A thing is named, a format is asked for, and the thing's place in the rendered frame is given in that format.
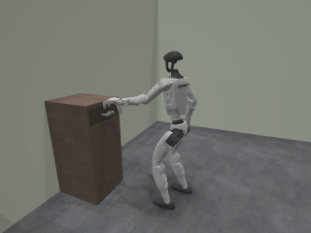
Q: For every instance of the robot right forearm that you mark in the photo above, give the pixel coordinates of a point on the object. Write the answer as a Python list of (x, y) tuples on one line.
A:
[(188, 113)]

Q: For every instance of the robot right upper arm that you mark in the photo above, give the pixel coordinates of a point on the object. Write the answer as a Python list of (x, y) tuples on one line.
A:
[(192, 99)]

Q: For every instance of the drawer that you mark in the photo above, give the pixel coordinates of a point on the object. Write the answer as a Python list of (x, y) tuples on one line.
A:
[(95, 116)]

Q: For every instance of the left robot hand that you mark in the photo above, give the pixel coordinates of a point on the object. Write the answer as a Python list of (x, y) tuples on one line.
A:
[(113, 100)]

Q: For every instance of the robot left forearm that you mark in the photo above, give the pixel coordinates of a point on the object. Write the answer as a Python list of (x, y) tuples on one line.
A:
[(130, 101)]

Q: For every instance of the handle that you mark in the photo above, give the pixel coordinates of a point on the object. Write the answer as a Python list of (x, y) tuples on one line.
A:
[(108, 114)]

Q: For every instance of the cabinet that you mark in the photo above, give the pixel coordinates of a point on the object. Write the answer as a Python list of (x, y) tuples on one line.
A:
[(88, 160)]

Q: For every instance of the robot left foot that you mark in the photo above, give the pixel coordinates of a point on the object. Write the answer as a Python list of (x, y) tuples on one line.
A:
[(160, 202)]

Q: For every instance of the left robot thigh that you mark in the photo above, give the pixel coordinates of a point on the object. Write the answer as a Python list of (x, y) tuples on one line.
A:
[(163, 147)]

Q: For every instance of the robot left upper arm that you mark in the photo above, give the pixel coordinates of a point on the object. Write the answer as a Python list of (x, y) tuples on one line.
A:
[(162, 85)]

